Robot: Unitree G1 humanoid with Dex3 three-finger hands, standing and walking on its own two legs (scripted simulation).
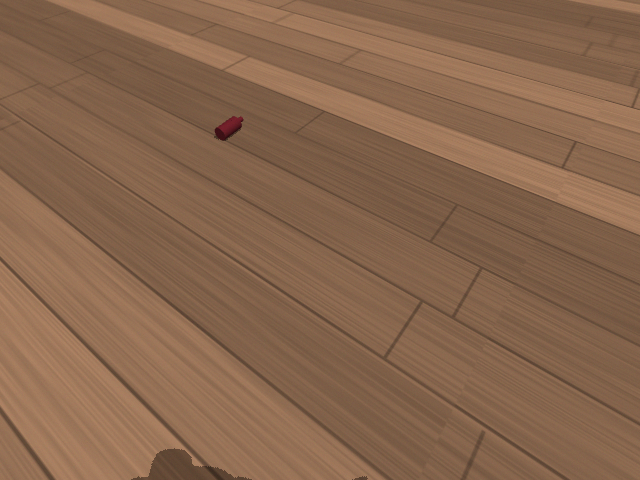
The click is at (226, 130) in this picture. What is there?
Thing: lying bottle
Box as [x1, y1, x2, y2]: [215, 116, 242, 139]
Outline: 242,118 237,118 234,116 231,117 215,128 216,135 220,139 226,138 241,126 240,122
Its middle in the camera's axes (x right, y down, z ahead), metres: -0.50 -0.62 +2.15
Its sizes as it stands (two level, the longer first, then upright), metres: 0.181 0.076 0.076
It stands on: the floor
